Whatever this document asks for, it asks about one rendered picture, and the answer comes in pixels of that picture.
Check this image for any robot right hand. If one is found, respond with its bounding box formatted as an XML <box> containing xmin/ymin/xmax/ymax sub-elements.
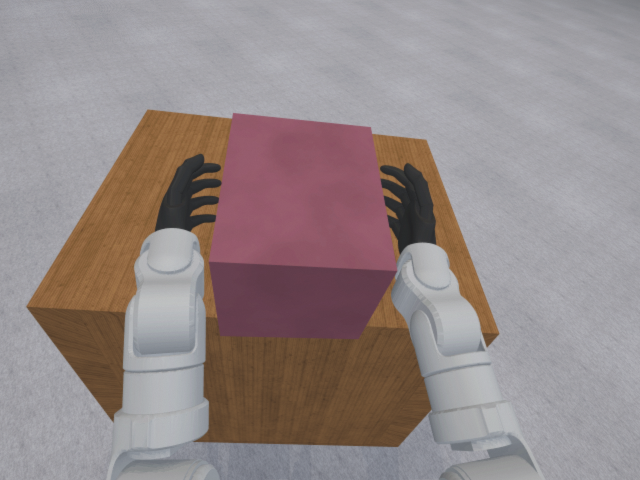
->
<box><xmin>380</xmin><ymin>163</ymin><xmax>436</xmax><ymax>254</ymax></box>

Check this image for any robot left hand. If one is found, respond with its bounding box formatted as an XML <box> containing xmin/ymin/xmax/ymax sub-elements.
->
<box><xmin>155</xmin><ymin>154</ymin><xmax>222</xmax><ymax>232</ymax></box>

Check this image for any robot left upper arm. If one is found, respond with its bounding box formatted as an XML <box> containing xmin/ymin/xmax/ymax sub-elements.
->
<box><xmin>116</xmin><ymin>459</ymin><xmax>220</xmax><ymax>480</ymax></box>

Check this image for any pedestal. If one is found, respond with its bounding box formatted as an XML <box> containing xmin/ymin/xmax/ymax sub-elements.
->
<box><xmin>26</xmin><ymin>110</ymin><xmax>500</xmax><ymax>447</ymax></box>

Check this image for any robot right upper arm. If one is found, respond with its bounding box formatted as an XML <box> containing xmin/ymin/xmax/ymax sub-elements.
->
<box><xmin>439</xmin><ymin>454</ymin><xmax>542</xmax><ymax>480</ymax></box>

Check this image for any right robot forearm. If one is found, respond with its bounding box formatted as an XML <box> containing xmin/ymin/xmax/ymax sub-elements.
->
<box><xmin>391</xmin><ymin>243</ymin><xmax>545</xmax><ymax>480</ymax></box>

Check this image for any carton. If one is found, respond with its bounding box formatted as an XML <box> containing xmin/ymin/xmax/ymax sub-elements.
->
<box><xmin>209</xmin><ymin>113</ymin><xmax>397</xmax><ymax>339</ymax></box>

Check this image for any left robot forearm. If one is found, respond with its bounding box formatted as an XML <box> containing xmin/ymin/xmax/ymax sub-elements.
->
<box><xmin>106</xmin><ymin>228</ymin><xmax>209</xmax><ymax>480</ymax></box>

